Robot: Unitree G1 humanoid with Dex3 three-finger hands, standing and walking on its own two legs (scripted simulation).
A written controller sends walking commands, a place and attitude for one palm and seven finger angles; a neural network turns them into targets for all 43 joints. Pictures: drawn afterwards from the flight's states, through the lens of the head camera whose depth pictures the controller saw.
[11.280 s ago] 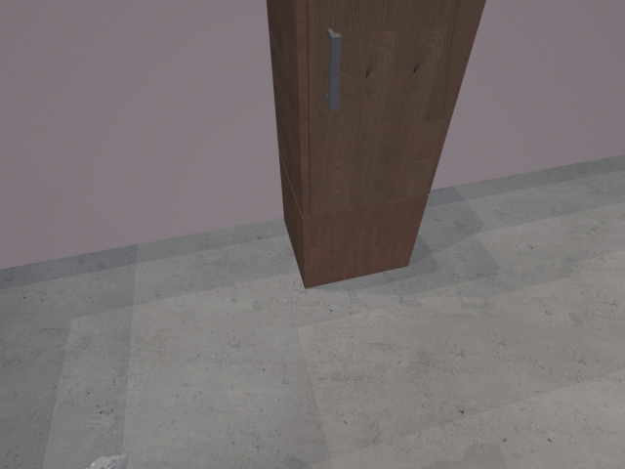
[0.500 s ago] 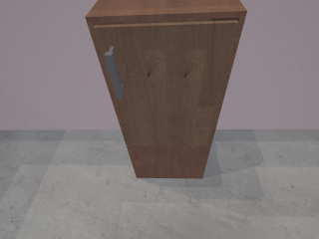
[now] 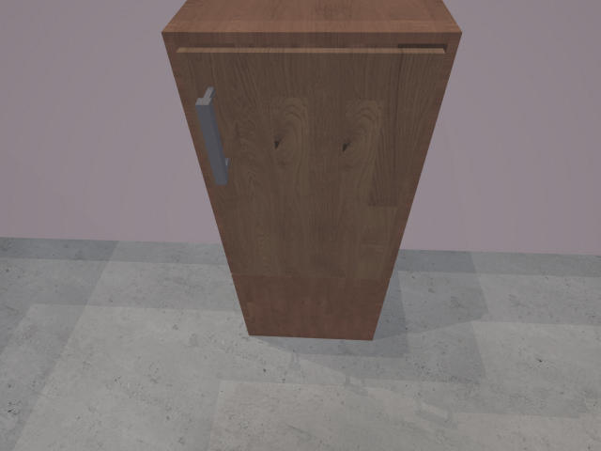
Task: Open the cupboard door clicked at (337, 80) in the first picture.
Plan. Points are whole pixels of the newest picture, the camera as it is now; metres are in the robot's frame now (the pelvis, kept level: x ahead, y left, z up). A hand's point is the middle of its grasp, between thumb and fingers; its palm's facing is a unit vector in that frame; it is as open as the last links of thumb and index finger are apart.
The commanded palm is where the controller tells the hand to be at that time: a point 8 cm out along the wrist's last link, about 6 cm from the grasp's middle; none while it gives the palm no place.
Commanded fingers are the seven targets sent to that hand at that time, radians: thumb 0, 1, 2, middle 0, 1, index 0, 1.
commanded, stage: look again from close up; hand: left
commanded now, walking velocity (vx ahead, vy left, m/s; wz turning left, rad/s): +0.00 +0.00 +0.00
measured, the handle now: (216, 137) +0.57 +0.18 +0.11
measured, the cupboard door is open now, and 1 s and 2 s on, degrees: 0 0 0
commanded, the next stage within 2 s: shuffle to correct the standing spot in 0.36 s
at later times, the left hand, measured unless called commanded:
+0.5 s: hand out of the picture +0.01 +0.21 -0.17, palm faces +0.03 -0.97 -0.24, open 7.4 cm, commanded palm none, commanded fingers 0.00 0.90 0.90 -0.20 -0.30 -0.20 -0.30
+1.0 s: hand out of the picture +0.01 +0.20 -0.18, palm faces +0.06 -0.99 -0.16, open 7.4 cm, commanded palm none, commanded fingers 0.00 0.90 0.90 -0.20 -0.30 -0.20 -0.30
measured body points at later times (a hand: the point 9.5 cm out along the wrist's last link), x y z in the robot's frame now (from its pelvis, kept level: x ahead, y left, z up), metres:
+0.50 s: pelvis -0.01 +0.01 +0.00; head +0.00 +0.00 +0.45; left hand +0.01 +0.26 -0.15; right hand +0.00 -0.22 -0.16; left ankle -0.03 +0.15 -0.74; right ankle -0.02 -0.08 -0.74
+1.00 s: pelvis +0.01 +0.04 -0.01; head +0.02 +0.05 +0.44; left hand +0.01 +0.26 -0.17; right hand +0.05 -0.19 -0.15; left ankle +0.01 +0.13 -0.74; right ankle +0.00 -0.08 -0.73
